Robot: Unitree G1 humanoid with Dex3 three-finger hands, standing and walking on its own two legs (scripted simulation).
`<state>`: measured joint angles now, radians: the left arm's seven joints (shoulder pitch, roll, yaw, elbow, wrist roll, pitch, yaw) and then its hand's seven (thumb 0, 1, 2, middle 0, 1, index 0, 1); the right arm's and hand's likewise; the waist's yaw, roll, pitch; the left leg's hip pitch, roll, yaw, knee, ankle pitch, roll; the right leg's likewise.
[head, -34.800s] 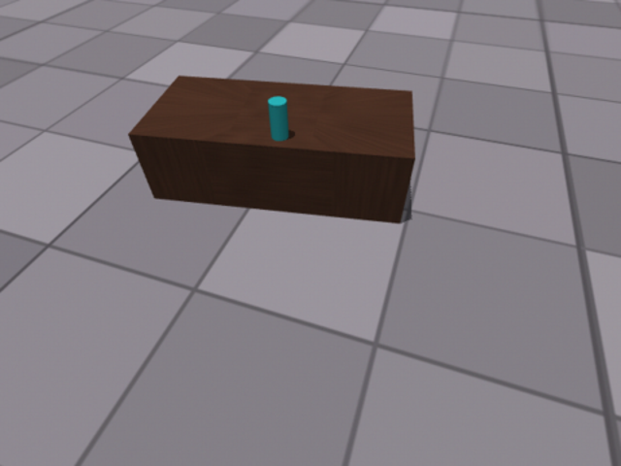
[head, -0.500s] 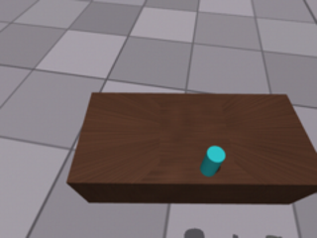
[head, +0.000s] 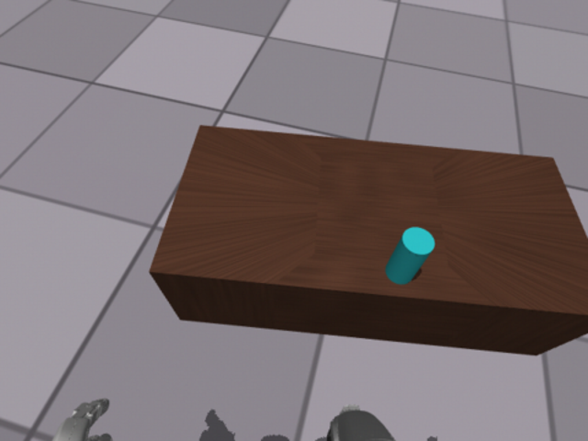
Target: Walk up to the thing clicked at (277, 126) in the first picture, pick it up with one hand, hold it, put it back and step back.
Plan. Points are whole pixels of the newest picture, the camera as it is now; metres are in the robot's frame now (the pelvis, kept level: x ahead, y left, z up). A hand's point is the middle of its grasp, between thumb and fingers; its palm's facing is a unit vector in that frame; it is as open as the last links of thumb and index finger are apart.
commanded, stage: step back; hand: right
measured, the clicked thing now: (408, 257) +0.55 -0.28 -0.31
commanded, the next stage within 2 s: none
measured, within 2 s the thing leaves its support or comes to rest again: neither
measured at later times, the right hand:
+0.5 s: hand out of the picture -0.04 -0.27 -0.14, palm faces +0.08 +0.94 -0.34, open 7.4 cm
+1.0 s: hand out of the picture -0.19 -0.26 -0.12, palm faces +0.05 +0.90 -0.43, open 7.4 cm
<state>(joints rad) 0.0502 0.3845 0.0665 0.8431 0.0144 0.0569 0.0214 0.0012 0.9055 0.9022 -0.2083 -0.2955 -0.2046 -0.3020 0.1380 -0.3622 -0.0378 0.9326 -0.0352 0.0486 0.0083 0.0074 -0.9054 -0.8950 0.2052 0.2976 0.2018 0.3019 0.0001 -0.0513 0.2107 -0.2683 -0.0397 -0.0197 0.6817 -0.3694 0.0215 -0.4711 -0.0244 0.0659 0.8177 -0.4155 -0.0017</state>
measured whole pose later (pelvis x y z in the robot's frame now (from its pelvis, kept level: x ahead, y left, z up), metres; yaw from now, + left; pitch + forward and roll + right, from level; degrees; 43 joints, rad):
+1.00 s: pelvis -0.29 +0.02 +0.01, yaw -7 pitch -1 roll +0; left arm 0.18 0.40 0.07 0.85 0.02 0.06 0.00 0.00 0.91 0.90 -0.21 -0.30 -0.20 -0.30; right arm 0.11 -0.37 -0.04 0.81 -0.03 0.03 -0.01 0.01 -0.90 -0.89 0.21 0.30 0.21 0.30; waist 0.02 -0.04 0.18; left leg -0.38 0.04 0.02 0.61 -0.21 0.01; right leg -0.31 0.04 0.10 0.89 -0.49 0.03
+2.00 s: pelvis -0.52 +0.02 +0.02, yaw -3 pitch -2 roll +0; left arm 0.29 0.36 0.06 0.97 0.05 -0.03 -0.02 0.00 0.90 0.90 -0.21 -0.30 -0.21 -0.30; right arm 0.23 -0.41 -0.07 0.95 -0.03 0.02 0.03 0.01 -0.91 -0.90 0.20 0.30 0.20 0.30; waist 0.04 0.05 0.06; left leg -0.38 0.01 -0.04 0.76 -0.41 -0.01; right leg -0.14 -0.01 0.01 0.51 -0.35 0.00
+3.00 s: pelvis -0.46 +0.02 +0.03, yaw -4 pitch -3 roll +0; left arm 0.05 0.34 0.00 1.12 0.01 -0.02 -0.02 0.00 0.91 0.90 -0.21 -0.30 -0.20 -0.30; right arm 0.10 -0.35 0.00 1.11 -0.01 -0.02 0.00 0.01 -0.90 -0.90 0.21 0.30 0.20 0.30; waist -0.01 0.00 0.06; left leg -0.09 0.03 -0.01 0.36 -0.23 -0.03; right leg -0.17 -0.02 -0.03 0.38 -0.16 0.00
